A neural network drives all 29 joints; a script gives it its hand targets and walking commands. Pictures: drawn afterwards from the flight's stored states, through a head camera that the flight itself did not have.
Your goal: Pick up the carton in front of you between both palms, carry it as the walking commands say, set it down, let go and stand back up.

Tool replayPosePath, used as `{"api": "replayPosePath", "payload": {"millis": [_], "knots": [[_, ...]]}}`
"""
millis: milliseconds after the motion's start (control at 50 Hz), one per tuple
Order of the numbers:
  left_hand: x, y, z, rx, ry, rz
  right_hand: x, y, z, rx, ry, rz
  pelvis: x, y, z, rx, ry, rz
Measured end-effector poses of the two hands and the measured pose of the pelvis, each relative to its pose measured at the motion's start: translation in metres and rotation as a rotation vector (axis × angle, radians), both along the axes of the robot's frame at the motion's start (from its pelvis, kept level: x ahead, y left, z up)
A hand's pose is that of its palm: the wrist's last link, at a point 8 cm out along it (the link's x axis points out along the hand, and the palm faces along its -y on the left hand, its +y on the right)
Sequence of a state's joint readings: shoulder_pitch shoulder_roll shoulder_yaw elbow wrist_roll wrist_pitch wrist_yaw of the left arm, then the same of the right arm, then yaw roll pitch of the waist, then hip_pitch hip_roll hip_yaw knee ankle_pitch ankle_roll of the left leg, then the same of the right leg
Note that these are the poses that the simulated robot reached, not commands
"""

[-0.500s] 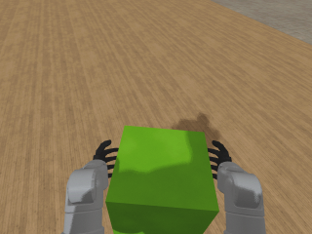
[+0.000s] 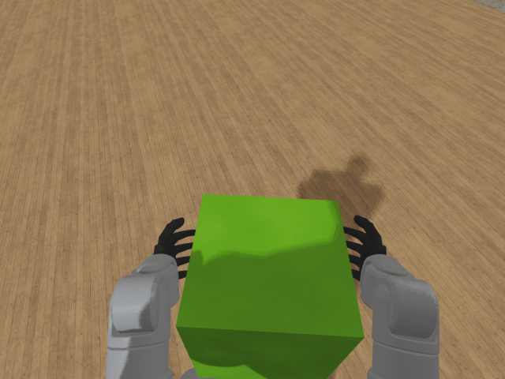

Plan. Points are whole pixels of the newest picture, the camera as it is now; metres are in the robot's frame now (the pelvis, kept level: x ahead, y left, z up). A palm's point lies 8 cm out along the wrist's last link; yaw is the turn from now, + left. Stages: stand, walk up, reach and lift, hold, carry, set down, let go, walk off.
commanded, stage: carry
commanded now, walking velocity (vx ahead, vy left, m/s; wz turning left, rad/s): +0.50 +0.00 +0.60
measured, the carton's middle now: (264, 293) +0.25 +0.00 -0.01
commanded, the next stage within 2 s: none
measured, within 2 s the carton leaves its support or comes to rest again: neither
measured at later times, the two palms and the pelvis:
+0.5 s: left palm (151, 141) +0.56 +0.25 +0.05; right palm (285, 120) +0.62 -0.04 +0.07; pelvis +0.33 +0.06 +0.00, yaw +10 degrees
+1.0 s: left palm (173, 63) +0.89 +0.27 +0.07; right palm (274, 49) +0.97 -0.02 +0.07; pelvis +0.67 +0.06 +0.00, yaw +14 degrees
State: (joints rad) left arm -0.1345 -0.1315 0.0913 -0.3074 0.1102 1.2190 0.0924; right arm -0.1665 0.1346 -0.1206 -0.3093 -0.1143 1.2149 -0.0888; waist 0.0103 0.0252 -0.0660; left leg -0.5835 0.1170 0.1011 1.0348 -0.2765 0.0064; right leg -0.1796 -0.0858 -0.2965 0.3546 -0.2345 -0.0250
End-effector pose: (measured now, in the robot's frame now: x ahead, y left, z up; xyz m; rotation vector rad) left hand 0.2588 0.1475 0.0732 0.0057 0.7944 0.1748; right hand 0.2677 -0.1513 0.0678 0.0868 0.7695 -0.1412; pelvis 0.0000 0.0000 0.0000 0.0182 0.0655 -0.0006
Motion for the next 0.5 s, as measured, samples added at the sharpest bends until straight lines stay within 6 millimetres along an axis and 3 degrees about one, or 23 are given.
{"api": "replayPosePath", "payload": {"millis": [140,280,380,500], "knots": [[0.086,0.029,0.013,-0.015,-0.1,0.086,0.109,0.031,0.017,-0.014,-0.1,0.084,0.097,0.008,-0.008,0.003,-0.007,0.066],[0.196,0.066,-0.017,-0.043,-0.101,0.103,0.224,0.069,-0.006,-0.037,-0.1,0.097,0.21,0.04,-0.039,0.019,-0.041,0.112],[0.246,0.086,-0.028,-0.051,0.017,0.122,0.279,0.088,-0.017,-0.048,0.019,0.117,0.262,0.054,-0.02,-0.002,-0.023,0.134],[0.305,0.106,-0.018,-0.059,0.009,0.162,0.351,0.111,-0.002,-0.066,0.01,0.167,0.331,0.063,-0.002,-0.032,-0.001,0.168]]}}
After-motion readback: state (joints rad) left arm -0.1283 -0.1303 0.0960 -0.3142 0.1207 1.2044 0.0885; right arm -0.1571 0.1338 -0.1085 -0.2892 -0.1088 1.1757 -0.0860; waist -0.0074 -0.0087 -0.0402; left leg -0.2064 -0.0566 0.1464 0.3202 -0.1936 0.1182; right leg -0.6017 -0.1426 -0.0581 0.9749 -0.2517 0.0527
